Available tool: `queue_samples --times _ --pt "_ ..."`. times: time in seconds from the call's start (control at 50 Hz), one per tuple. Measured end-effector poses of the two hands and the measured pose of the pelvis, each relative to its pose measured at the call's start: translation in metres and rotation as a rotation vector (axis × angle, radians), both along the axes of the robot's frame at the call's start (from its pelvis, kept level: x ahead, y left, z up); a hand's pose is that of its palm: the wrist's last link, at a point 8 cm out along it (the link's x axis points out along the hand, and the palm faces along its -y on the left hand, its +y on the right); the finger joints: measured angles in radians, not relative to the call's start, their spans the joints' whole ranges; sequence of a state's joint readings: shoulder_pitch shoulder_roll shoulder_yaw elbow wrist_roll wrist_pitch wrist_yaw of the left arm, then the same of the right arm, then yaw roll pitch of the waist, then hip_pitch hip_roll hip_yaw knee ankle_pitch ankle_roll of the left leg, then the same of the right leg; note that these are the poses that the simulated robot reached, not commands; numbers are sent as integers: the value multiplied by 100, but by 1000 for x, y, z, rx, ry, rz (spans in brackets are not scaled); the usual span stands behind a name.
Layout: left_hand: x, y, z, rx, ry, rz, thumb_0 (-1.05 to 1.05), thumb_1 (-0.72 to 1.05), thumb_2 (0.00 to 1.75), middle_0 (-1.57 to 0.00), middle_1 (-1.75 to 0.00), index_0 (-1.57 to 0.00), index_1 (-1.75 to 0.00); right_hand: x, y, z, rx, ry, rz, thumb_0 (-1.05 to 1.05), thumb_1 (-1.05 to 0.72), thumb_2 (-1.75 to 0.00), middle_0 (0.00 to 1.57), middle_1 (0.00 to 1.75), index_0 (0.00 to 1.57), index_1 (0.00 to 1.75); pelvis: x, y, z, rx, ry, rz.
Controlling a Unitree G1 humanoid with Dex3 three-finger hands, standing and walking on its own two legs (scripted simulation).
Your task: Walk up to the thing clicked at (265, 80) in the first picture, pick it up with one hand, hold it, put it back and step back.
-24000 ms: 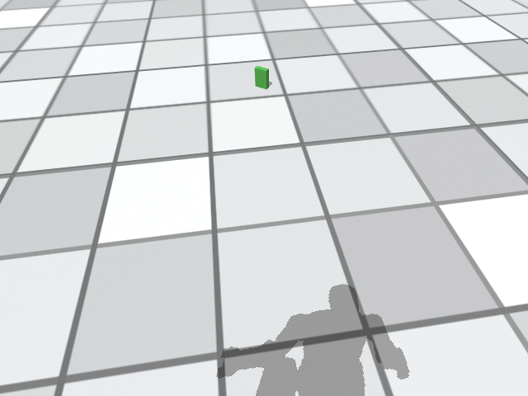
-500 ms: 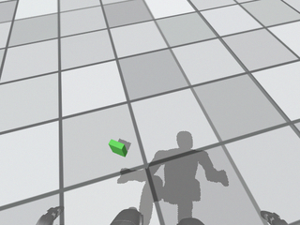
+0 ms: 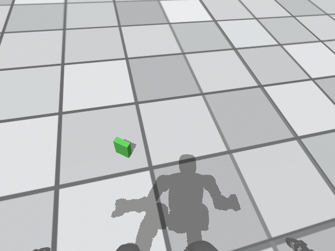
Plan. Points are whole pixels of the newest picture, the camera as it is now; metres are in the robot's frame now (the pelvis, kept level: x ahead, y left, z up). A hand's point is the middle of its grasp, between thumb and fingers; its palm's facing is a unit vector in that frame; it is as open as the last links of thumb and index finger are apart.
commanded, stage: walk up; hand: left
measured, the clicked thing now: (122, 147) +0.72 +0.27 -0.69
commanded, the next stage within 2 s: stand in 1.22 s
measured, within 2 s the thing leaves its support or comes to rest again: neither
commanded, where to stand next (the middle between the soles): +0.35 +0.00 m, yaw +3 degrees
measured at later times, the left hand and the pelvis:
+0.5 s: hand out of the picture +0.05 +0.25 -0.14, palm faces +0.06 -0.93 -0.37, open 7.4 cm; pelvis -0.03 -0.02 +0.00, yaw +2 degrees
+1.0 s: hand out of the picture +0.08 +0.23 -0.14, palm faces +0.10 -0.93 -0.34, open 7.4 cm; pelvis -0.01 -0.03 +0.01, yaw +4 degrees
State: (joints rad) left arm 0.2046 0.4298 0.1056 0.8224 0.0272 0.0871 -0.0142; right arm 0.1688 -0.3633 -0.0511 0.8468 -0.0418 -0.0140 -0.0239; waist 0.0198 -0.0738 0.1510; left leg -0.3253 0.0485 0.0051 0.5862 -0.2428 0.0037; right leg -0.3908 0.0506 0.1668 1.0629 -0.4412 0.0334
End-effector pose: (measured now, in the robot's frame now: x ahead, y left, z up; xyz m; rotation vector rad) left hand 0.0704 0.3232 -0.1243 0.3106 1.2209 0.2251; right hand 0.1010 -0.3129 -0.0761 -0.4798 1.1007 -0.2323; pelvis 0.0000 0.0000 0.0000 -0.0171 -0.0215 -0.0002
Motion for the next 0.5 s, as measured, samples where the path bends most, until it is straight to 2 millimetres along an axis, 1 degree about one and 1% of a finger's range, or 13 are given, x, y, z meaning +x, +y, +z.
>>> queue_samples --times 0.06,0.12,0.18,0.22,0.28,0.36,0.44,0.5 --pt "-23 -10 -2 12 36 -21 1 90 90 -20 -30 -20 -29 -11 -17 -6 13 -36 -5 0 -90 -90 21 30 20 30 -13 -12 -7 17 -7 -25" --pt "-44 -25 0 33 41 -16 1 90 90 -20 -30 -20 -29 -24 -38 -20 32 -51 -24 0 -90 -90 21 30 20 30 -25 -23 -14 -6 -28 -29" --pt "-62 -40 11 35 32 -5 1 90 90 -20 -30 -20 -29 -41 -44 -30 61 -24 -61 0 -90 -90 20 30 20 30 -28 -30 -10 5 -27 -25" --pt "-69 -45 19 40 29 3 1 90 89 -20 -30 -21 -30 -52 -44 -34 89 3 -74 0 -90 -90 20 30 20 30 -29 -31 -5 27 -24 -32" --pt "-68 -48 27 47 1 17 1 90 89 -20 -30 -21 -30 -67 -41 -41 112 51 -74 0 -90 -90 20 30 20 30 -29 -31 -1 26 -17 -8" --pt "-58 -41 29 52 -50 25 1 90 89 -21 -30 -21 -30 -78 -28 -47 132 122 -50 0 -90 -90 20 30 20 30 -29 -28 -1 18 -12 25" --pt "-46 -30 19 45 -72 34 1 90 89 -20 -30 -21 -30 -77 -10 -47 141 131 -37 1 -90 -90 20 30 20 30 -29 -23 -4 49 -25 36" --pt "-37 -31 17 27 -70 34 1 90 90 -20 -30 -21 -30 -71 -2 -40 151 96 -31 1 -90 -90 20 30 20 30 -29 -21 -1 32 -23 41"
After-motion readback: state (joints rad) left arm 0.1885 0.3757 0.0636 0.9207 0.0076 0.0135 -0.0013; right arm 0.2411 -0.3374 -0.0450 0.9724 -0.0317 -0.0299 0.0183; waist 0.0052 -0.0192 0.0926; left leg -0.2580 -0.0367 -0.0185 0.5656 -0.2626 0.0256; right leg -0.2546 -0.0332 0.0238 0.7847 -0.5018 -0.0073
